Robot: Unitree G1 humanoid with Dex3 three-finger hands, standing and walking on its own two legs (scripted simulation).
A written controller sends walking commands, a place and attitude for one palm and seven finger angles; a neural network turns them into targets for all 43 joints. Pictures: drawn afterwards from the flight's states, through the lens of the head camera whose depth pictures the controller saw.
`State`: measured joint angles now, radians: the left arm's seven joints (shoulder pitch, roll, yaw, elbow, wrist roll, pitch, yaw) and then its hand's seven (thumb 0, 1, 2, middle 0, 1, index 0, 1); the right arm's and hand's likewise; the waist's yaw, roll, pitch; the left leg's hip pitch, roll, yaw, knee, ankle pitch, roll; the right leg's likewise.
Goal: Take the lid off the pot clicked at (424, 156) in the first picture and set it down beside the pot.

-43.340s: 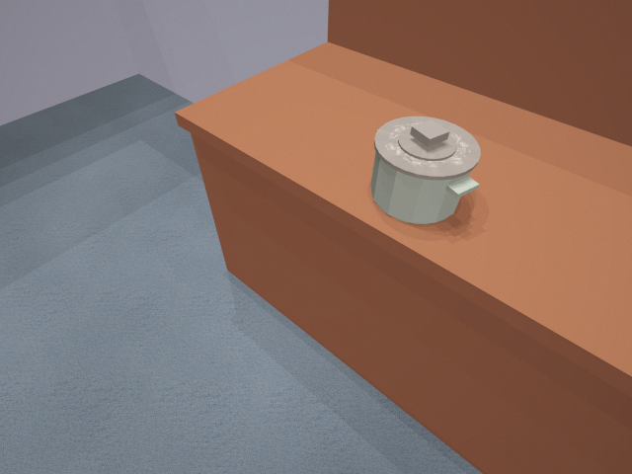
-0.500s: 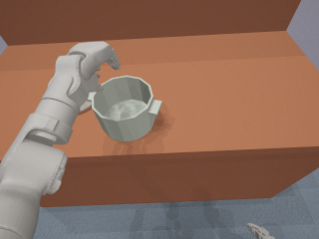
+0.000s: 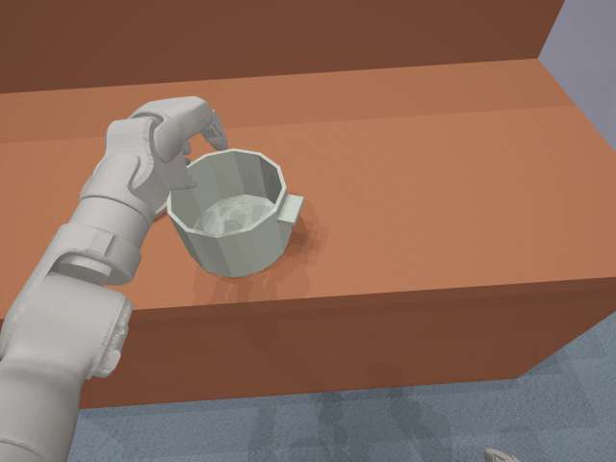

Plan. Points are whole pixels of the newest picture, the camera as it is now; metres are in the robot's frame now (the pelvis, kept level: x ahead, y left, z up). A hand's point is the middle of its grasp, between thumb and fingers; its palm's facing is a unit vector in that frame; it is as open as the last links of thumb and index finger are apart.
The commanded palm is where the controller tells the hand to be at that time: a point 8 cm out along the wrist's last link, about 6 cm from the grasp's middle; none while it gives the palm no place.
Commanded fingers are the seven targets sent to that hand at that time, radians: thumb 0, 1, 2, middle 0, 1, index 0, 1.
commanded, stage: lower the open fingers around the knob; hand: left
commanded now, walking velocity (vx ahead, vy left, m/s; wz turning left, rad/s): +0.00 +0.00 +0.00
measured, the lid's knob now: (127, 177) +0.61 +0.33 -0.02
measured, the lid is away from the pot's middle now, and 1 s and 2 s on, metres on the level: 0.24 0.24 0.24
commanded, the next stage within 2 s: close the fingers and squeeze the knob in 0.54 s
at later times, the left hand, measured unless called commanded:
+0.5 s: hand (192, 175) +0.47 +0.15 +0.11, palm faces -0.40 -0.06 -0.92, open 10.2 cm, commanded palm +0.47 +0.16 +0.17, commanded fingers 0.00 -0.30 1.39 -0.82 -0.08 -0.82 -0.08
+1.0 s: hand (185, 175) +0.46 +0.16 +0.12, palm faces -0.37 -0.06 -0.93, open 9.7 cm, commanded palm +0.47 +0.16 +0.17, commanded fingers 0.00 0.07 0.95 -0.53 -0.97 -0.53 -0.97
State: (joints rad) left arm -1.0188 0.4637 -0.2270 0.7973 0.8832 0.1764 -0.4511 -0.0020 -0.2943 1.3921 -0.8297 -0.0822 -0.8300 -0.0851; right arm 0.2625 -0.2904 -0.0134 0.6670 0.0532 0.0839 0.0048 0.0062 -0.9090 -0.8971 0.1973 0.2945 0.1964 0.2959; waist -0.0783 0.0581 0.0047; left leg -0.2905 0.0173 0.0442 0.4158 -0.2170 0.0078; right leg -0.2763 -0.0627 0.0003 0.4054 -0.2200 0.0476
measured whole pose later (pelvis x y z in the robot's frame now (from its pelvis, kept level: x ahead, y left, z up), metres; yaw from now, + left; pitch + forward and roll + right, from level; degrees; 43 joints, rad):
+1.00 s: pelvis +0.00 +0.00 +0.00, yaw +0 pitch +6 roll +0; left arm -0.97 0.45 -0.24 0.82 0.89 0.14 -0.38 0.00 -0.03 0.99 -0.53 -0.82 -0.53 -0.82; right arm 0.26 -0.29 -0.02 0.68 0.05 0.10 0.00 0.00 -0.91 -0.90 0.20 0.29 0.20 0.30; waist -0.07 0.06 -0.01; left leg -0.31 0.02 0.04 0.44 -0.23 0.01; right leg -0.29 -0.06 0.00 0.41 -0.23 0.05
